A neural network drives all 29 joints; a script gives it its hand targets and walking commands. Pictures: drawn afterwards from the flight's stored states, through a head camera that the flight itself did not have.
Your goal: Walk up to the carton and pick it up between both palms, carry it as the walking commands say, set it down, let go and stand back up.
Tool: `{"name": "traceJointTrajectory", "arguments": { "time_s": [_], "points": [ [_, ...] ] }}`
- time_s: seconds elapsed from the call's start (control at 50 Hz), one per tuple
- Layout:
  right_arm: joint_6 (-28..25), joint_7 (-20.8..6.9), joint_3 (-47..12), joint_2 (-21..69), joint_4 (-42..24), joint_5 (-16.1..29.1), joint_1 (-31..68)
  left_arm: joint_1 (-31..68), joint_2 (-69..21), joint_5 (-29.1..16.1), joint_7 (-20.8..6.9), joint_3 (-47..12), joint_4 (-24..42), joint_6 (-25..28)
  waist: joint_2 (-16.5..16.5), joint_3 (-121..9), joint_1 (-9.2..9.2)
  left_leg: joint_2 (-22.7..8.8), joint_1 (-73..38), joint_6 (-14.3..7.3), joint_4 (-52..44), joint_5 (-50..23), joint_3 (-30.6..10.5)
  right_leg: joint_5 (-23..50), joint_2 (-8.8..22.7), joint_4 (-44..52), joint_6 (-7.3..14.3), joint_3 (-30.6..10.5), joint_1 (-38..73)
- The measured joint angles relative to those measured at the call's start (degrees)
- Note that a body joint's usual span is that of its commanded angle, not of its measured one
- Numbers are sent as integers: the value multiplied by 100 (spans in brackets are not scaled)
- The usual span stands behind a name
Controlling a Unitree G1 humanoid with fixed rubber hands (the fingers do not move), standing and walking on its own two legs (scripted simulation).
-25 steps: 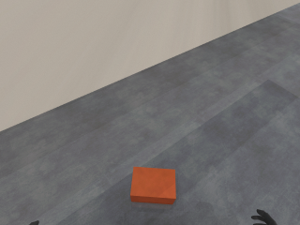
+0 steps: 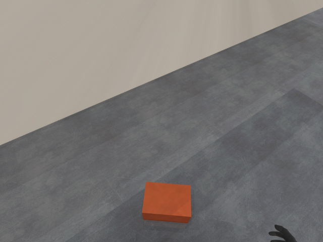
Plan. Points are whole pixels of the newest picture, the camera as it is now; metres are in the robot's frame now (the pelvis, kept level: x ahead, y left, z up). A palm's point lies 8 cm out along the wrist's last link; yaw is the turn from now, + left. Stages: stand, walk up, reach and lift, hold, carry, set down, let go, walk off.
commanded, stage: walk up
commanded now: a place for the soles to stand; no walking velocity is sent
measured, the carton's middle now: (166, 202) +0.42 -0.03 -0.70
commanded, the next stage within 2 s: reach and lift in 0.32 s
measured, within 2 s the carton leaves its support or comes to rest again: neither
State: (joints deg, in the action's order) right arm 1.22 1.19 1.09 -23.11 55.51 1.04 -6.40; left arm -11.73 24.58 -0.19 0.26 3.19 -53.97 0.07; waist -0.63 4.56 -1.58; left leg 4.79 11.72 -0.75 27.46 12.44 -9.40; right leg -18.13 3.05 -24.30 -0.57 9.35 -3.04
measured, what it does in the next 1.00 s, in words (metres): lowers itself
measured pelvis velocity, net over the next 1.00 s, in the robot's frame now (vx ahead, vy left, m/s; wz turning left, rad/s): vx -0.06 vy -0.01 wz -0.16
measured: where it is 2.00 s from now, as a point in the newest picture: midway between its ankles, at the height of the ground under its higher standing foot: outside the picture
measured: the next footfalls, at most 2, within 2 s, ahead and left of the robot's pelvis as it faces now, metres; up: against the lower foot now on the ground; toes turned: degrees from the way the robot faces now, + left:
none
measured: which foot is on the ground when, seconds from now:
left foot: down 0.00-1.00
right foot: down 0.00-1.00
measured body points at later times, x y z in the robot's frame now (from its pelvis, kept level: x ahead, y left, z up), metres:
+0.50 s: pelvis -0.02 +0.00 -0.01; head +0.04 +0.01 +0.43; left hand +0.16 +0.31 -0.11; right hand +0.14 -0.31 -0.09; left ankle +0.03 +0.11 -0.74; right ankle -0.05 -0.11 -0.74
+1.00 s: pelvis -0.06 -0.01 -0.05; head +0.09 -0.01 +0.37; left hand +0.22 +0.27 -0.16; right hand +0.23 -0.29 -0.14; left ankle +0.03 +0.11 -0.74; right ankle -0.05 -0.12 -0.74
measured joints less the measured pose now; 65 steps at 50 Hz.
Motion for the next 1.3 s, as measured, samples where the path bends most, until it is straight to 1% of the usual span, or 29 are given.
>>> {"name": "traceJointTrajectory", "arguments": {
  "time_s": [0.14, 0.34, 0.36, 0.4, 0.42, 0.44, 0.48, 0.52, 0.56, 0.6, 0.66, 0.72, 0.8, 0.84, 0.9, 0.92, 1.02, 1.08, 1.18, 1.3],
  "points": [
    [-8, -11, 7, -47, 124, -13, 87, 59, -44, 4, -14, -8, -26, 11, 47, 47, 1, 25, -59, -24, -46, -21, 15, -7, 40, 4, -22, 8, 47],
    [6, -4, -7, 5, 231, -10, 30, 120, -21, 0, 4, 13, -49, -27, -31, 45, 16, 53, -105, -58, -63, -11, 77, -40, 91, -44, -59, -34, 55],
    [81, -28, 49, 23, 87, -25, -19, 73, -33, -23, -1, 40, 95, -119, -33, -11, -11, 38, -26, -53, -43, -7, 110, -49, 76, -93, -41, -87, -53],
    [390, -147, 309, 125, -775, -134, -68, -64, -144, -117, -14, 252, 935, -507, -12, -96, -138, -87, 416, -19, 253, 99, 322, -81, -34, -419, -28, -360, -598],
    [535, -193, 354, 177, -1106, -201, 20, 0, -193, -164, -23, 330, 1227, -684, -15, -49, -175, -159, 570, -5, 380, 149, 427, -77, -94, -541, -37, -476, -793],
    [702, -243, 370, 219, -1383, -259, 131, 132, -231, -180, -43, 382, 1450, -876, -28, 10, -199, -221, 693, -27, 461, 166, 520, -69, -149, -645, 4, -570, -962],
    [1061, -368, 362, 259, -1779, -354, 376, 516, -297, -95, -59, 470, 1766, -1280, -80, 168, -229, -311, 870, 13, 572, 171, 663, -54, -220, -828, 28, -720, -1227],
    [1319, -450, 398, 256, -1963, -425, 554, 903, -376, 57, -52, 570, 1952, -1551, -123, 342, -252, -369, 950, 46, 641, 168, 760, -46, -271, -958, 41, -827, -1373],
    [1435, -482, 442, 240, -2082, -513, 626, 1169, -449, 213, -94, 707, 2034, -1633, -149, 487, -238, -405, 991, 62, 703, 174, 816, -53, -306, -1063, 62, -892, -1458],
    [1447, -496, 454, 226, -2239, -558, 616, 1276, -506, 308, -170, 867, 2087, -1607, -160, 591, -208, -437, 1035, 75, 782, 203, 862, -77, -338, -1172, 77, -945, -1536],
    [1394, -500, 438, 245, -2510, -491, 553, 1247, -582, 330, -278, 1075, 2166, -1517, -159, 666, -197, -482, 1173, 95, 965, 289, 937, -154, -382, -1401, 93, -1026, -1728],
    [1353, -472, 415, 323, -2648, -383, 636, 1234, -645, 294, -350, 1197, 2174, -1449, -134, 717, -230, -510, 1447, 113, 1269, 416, 982, -285, -412, -1750, 105, -1073, -2039],
    [1331, -349, 422, 466, -2594, -362, 1072, 1400, -668, 205, -404, 1223, 2132, -1409, -85, 840, -293, -511, 1910, 132, 1727, 565, 965, -466, -422, -2249, 131, -1056, -2511],
    [1300, -263, 441, 526, -2530, -369, 1336, 1511, -663, 128, -415, 1189, 2172, -1380, -72, 855, -327, -503, 2160, 187, 1920, 602, 926, -535, -419, -2456, 144, -1023, -2753],
    [1270, -144, 465, 582, -2359, -345, 1743, 1731, -628, -4, -430, 1113, 2185, -1356, -87, 742, -374, -488, 2565, 171, 2166, 659, 867, -606, -415, -2703, 161, -968, -3136],
    [1276, -111, 473, 595, -2279, -331, 1886, 1828, -607, -46, -436, 1090, 2153, -1361, -100, 679, -383, -486, 2698, 196, 2231, 658, 846, -620, -416, -2770, 169, -950, -3263],
    [1345, -20, 523, 615, -1817, -223, 2627, 2447, -488, -205, -457, 1012, 1835, -1427, -178, 377, -356, -483, 3304, 191, 2470, 649, 771, -619, -427, -2988, 185, -879, -3835],
    [1355, -27, 553, 583, -1555, -138, 3031, 2860, -443, -244, -449, 1005, 1627, -1429, -186, 268, -291, -493, 3644, 190, 2547, 597, 734, -555, -443, -3028, 177, -848, -4149],
    [1278, -121, 606, 485, -1195, 51, 3577, 3500, -449, -270, -383, 1051, 1348, -1338, -108, 142, -174, -517, 4275, 156, 2651, 485, 717, -405, -474, -3058, 129, -839, -4747],
    [1177, -232, 634, 352, -1066, 201, 4146, 4300, -466, -313, -294, 1180, 1093, -1236, -12, 54, -123, -530, 5075, 76, 2831, 403, 830, -291, -485, -3244, 41, -959, -5585]
  ]
}}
